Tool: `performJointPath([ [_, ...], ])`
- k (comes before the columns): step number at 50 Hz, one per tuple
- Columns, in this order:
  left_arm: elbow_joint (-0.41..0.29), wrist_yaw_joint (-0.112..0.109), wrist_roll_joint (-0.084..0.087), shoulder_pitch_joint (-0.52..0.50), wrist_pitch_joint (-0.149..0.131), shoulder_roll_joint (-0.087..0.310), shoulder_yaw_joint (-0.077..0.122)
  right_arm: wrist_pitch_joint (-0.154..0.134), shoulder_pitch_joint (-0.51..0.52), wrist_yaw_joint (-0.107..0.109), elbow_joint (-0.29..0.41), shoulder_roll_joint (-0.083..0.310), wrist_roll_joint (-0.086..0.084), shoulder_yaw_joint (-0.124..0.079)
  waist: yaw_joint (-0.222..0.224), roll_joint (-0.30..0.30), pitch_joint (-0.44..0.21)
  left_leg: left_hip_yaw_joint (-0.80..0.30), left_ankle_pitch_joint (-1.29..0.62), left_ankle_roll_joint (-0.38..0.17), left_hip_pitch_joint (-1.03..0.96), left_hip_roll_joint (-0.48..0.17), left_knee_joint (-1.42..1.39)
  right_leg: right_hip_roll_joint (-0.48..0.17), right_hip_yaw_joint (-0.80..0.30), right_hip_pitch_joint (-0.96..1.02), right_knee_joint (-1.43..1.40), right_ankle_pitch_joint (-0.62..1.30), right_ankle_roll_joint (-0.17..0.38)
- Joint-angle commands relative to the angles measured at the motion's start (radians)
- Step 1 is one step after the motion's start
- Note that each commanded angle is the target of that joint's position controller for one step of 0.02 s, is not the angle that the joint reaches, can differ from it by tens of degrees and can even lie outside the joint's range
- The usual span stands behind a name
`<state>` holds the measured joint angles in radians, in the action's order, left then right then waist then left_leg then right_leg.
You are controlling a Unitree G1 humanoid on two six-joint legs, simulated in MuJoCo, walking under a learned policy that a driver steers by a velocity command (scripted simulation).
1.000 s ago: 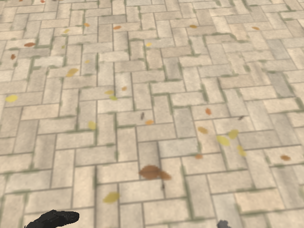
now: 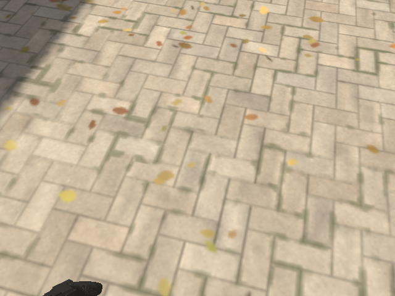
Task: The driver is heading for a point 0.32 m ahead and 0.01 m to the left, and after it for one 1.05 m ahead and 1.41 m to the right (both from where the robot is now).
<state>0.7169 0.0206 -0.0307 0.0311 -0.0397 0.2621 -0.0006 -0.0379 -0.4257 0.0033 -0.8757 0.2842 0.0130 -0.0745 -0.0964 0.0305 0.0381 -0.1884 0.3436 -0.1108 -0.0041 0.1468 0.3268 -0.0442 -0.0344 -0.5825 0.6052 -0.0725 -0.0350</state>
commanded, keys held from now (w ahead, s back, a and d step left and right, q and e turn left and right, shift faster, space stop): w+q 0.14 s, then w+e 0.86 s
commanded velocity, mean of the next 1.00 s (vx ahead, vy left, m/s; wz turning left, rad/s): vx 0.50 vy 0.00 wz -0.16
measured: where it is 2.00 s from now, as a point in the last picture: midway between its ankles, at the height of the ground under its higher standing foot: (239, 160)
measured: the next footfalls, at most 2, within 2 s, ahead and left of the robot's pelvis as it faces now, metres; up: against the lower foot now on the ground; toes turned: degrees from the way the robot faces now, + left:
right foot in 0.06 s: +0.21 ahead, -0.12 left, +0.00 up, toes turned +4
left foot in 0.50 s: +0.39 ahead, +0.12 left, +0.00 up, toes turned +3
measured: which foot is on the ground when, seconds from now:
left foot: down 0.00-0.06, up 0.08-0.48, down 0.50-1.00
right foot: up 0.00-0.04, down 0.06-0.52, up 0.54-1.00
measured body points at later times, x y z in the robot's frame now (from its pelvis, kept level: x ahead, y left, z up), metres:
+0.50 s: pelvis +0.26 +0.01 +0.00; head +0.28 +0.01 +0.45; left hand +0.18 +0.26 -0.14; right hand +0.50 -0.19 -0.08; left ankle +0.35 +0.11 -0.73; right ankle +0.17 -0.13 -0.74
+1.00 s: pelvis +0.50 -0.01 -0.01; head +0.54 -0.03 +0.44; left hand +0.77 +0.16 -0.10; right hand +0.41 -0.26 -0.15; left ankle +0.35 +0.12 -0.73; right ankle +0.60 -0.11 -0.73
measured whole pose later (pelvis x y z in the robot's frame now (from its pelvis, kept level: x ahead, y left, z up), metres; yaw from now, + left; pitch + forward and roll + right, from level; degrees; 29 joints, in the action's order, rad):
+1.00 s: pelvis +0.50 -0.01 -0.01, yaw -14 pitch +1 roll +1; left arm 0.72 0.07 -0.04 0.03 0.00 0.25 0.04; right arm -0.07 -0.42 0.02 -0.92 0.24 0.02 -0.04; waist -0.06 0.01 0.05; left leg 0.30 0.45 0.03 -0.10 -0.04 0.36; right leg -0.01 0.11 -0.52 0.62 -0.18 0.13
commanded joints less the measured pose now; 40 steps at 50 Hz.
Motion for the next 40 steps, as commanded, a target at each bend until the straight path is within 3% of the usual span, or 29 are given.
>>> performJointPath([
  [1, -0.050, -0.013, 0.006, 0.063, -0.031, 0.139, 0.040, -0.014, 0.047, 0.009, 0.069, 0.189, 0.007, -0.043, 0.097, -0.115, -0.053, -0.185, -0.722, -0.049, 0.070, -0.248, 0.114, 0.065, 0.016, 0.248, -0.088, -0.080, 0.042],
  [2, -0.014, -0.024, 0.002, 0.196, -0.042, 0.165, 0.053, -0.020, 0.068, 0.001, 0.072, 0.187, -0.001, -0.041, 0.168, -0.070, -0.120, -0.148, -0.735, -0.025, 0.116, -0.195, 0.276, 0.058, 0.014, 0.433, -0.154, -0.059, 0.067],
  [3, -0.002, -0.041, -0.019, 0.346, -0.051, 0.232, 0.070, -0.030, 0.062, -0.010, 0.096, 0.128, -0.014, -0.023, 0.224, 0.025, -0.254, -0.083, -0.535, 0.000, 0.228, -0.131, 0.531, -0.126, -0.166, 0.663, -0.192, -0.233, 0.115],
  [4, -0.011, -0.048, -0.036, 0.368, -0.039, 0.319, 0.092, -0.029, -0.038, -0.009, 0.130, 0.033, -0.040, -0.003, 0.171, 0.250, -0.355, 0.047, 0.157, 0.033, 0.531, 0.026, 0.799, -0.396, -0.604, 0.887, -0.285, -0.331, 0.218],
  [5, -0.011, -0.043, -0.017, 0.316, -0.023, 0.265, 0.090, -0.016, -0.052, -0.001, 0.110, 0.115, -0.004, -0.009, 0.135, 0.185, -0.308, 0.059, 0.190, 0.023, 0.635, -0.053, 0.915, -0.405, -0.740, 0.810, -0.318, -0.440, 0.253],
  [6, -0.027, -0.039, -0.009, 0.252, -0.020, 0.169, 0.070, -0.007, 0.007, -0.004, 0.098, 0.135, 0.008, -0.015, 0.128, 0.054, -0.167, 0.066, 0.094, 0.026, 0.646, -0.105, 0.930, -0.360, -0.583, 0.675, -0.332, -0.448, 0.234],
  [7, -0.023, -0.035, -0.007, 0.213, -0.022, 0.117, 0.057, -0.004, 0.057, -0.014, 0.102, 0.119, 0.009, -0.011, 0.121, 0.000, -0.085, 0.082, 0.027, 0.035, 0.629, -0.138, 0.891, -0.303, -0.429, 0.571, -0.355, -0.333, 0.212],
  [9, 0.014, -0.030, -0.005, 0.237, -0.037, 0.093, 0.047, 0.007, 0.074, -0.032, 0.106, 0.082, 0.028, -0.003, 0.103, 0.074, -0.038, 0.084, -0.008, 0.049, 0.570, -0.161, 0.821, -0.213, -0.260, 0.466, -0.388, -0.121, 0.189],
  [13, 0.075, -0.008, 0.018, 0.291, -0.069, 0.115, 0.056, 0.016, 0.114, -0.045, 0.122, 0.055, 0.035, 0.012, 0.076, 0.082, -0.041, 0.110, -0.043, 0.072, 0.583, -0.155, 0.714, -0.185, -0.165, 0.464, -0.411, 0.115, 0.236],
  [15, 0.089, -0.005, 0.026, 0.296, -0.063, 0.113, 0.057, 0.012, 0.212, -0.050, 0.153, 0.045, 0.040, 0.026, 0.085, 0.074, -0.017, 0.172, -0.107, 0.096, 0.600, -0.194, 0.581, -0.158, -0.131, 0.446, -0.437, 0.112, 0.245],
  [18, 0.116, -0.003, 0.022, 0.337, -0.050, 0.133, 0.067, 0.001, 0.341, -0.055, 0.189, 0.011, 0.025, 0.052, 0.118, 0.080, 0.005, 0.217, -0.185, 0.122, 0.501, -0.184, 0.374, -0.119, -0.091, 0.385, -0.440, 0.108, 0.232],
  [22, 0.141, -0.001, 0.021, 0.388, -0.039, 0.172, 0.083, -0.015, 0.378, -0.036, 0.206, 0.047, 0.016, 0.049, 0.124, 0.072, -0.011, 0.224, -0.190, 0.112, 0.395, -0.160, 0.261, -0.156, -0.152, 0.413, -0.372, 0.139, 0.214],
  [24, 0.144, -0.005, 0.025, 0.373, -0.034, 0.175, 0.086, -0.029, 0.289, -0.022, 0.179, 0.063, 0.020, 0.040, 0.070, 0.044, -0.034, 0.221, -0.199, 0.094, 0.237, -0.145, 0.150, -0.137, -0.160, 0.389, -0.270, 0.127, 0.186],
  [25, 0.144, -0.005, 0.027, 0.380, -0.036, 0.148, 0.080, -0.041, 0.179, -0.009, 0.142, 0.102, 0.033, 0.024, 0.030, -0.012, -0.097, 0.181, -0.177, 0.071, 0.066, -0.173, 0.110, -0.078, -0.123, 0.338, -0.114, 0.136, 0.163],
  [26, 0.104, -0.004, 0.032, 0.354, -0.041, 0.089, 0.064, -0.051, 0.019, 0.006, 0.132, 0.182, 0.057, 0.003, -0.044, -0.148, -0.224, -0.058, 0.003, 0.021, -0.129, -0.406, 0.047, -0.001, -0.051, 0.216, 0.167, -0.062, 0.133],
  [27, 0.067, -0.010, 0.047, 0.421, -0.035, 0.031, 0.053, -0.035, -0.004, 0.011, 0.128, 0.279, 0.046, -0.022, -0.008, -0.348, -0.263, -0.405, 0.158, -0.059, -0.225, -0.604, -0.089, 0.120, 0.044, -0.043, 0.407, -0.466, 0.113],
  [28, 0.099, -0.018, 0.021, 0.414, -0.014, 0.115, 0.074, -0.026, 0.046, 0.010, 0.136, 0.191, 0.030, -0.006, 0.013, -0.195, -0.172, -0.412, 0.224, -0.076, -0.126, -0.581, -0.098, 0.057, -0.022, -0.091, 0.521, -0.445, 0.127],
  [29, 0.105, -0.010, 0.018, 0.382, -0.008, 0.107, 0.079, -0.029, 0.115, 0.006, 0.145, 0.114, 0.022, 0.014, 0.046, -0.132, -0.077, -0.278, 0.158, -0.061, -0.040, -0.526, -0.107, 0.020, -0.041, -0.095, 0.530, -0.356, 0.129],
  [31, 0.111, 0.003, 0.012, 0.354, 0.005, 0.080, 0.080, -0.043, 0.166, 0.005, 0.141, 0.051, 0.018, 0.029, 0.081, -0.143, -0.021, -0.067, -0.090, -0.028, 0.055, -0.445, -0.142, -0.021, -0.022, -0.055, 0.498, -0.269, 0.108],
  [32, 0.113, 0.009, 0.003, 0.353, 0.016, 0.074, 0.081, -0.050, 0.167, 0.008, 0.133, 0.041, 0.015, 0.031, 0.094, -0.153, -0.015, 0.001, -0.182, -0.018, 0.074, -0.418, -0.149, -0.027, -0.015, -0.041, 0.499, -0.242, 0.095],
  [35, 0.085, 0.025, 0.000, 0.287, 0.034, 0.048, 0.080, -0.071, 0.121, 0.008, 0.101, 0.052, 0.004, 0.023, 0.104, -0.128, -0.021, 0.115, -0.396, -0.028, 0.058, -0.414, -0.157, -0.030, -0.001, -0.081, 0.507, -0.165, 0.073],
  [40, 0.018, 0.048, -0.003, 0.111, 0.040, 0.025, 0.065, -0.069, 0.076, 0.009, 0.060, 0.051, 0.007, 0.017, 0.085, -0.118, 0.025, 0.266, -0.457, -0.032, 0.048, -0.395, -0.175, -0.039, 0.035, -0.141, 0.332, -0.011, 0.054],
])
Velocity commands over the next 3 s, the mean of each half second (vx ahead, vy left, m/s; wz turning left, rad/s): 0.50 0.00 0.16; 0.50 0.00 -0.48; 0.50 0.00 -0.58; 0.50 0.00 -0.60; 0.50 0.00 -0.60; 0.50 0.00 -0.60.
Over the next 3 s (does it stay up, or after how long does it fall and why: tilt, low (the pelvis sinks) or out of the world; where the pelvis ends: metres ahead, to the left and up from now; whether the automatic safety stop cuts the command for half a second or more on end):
stays up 1.22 -0.72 0.01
